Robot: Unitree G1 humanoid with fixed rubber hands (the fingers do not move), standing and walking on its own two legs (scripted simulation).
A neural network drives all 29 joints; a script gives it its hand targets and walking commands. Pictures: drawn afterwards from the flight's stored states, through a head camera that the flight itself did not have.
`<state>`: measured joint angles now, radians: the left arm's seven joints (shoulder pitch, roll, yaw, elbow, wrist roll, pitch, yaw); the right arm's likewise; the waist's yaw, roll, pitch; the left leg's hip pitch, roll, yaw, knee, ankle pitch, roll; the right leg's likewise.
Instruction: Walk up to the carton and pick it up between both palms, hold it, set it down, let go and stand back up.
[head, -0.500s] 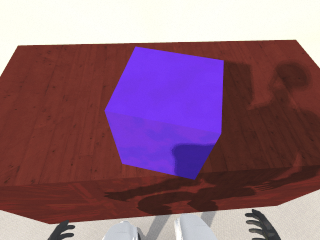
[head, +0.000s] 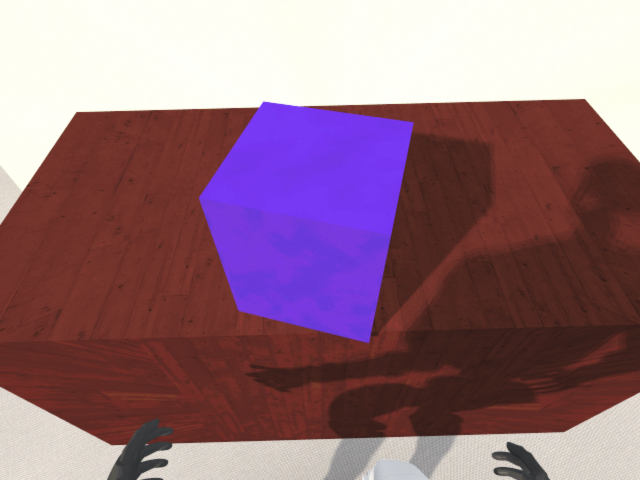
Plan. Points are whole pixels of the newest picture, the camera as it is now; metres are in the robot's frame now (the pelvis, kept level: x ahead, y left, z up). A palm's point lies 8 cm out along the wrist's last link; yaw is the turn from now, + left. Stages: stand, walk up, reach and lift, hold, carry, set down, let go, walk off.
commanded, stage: walk up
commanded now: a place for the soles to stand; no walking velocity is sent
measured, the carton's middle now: (317, 225) +0.43 +0.01 +0.06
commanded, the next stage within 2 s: none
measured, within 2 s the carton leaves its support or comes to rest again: neither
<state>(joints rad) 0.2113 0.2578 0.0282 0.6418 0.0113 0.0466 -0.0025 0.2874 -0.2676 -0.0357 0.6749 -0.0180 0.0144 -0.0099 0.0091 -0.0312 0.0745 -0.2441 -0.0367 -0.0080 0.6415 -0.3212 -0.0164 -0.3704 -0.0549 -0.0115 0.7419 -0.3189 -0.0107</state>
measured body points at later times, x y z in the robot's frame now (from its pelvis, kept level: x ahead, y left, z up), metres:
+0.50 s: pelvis +0.02 +0.00 +0.01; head +0.03 +0.00 +0.46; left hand +0.10 +0.27 -0.10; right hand +0.13 -0.25 -0.10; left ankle +0.00 +0.14 -0.72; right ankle +0.05 -0.11 -0.72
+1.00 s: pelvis +0.04 +0.00 +0.01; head +0.04 +0.00 +0.46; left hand +0.12 +0.28 -0.10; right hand +0.19 -0.25 -0.09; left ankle +0.00 +0.14 -0.72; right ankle +0.05 -0.11 -0.72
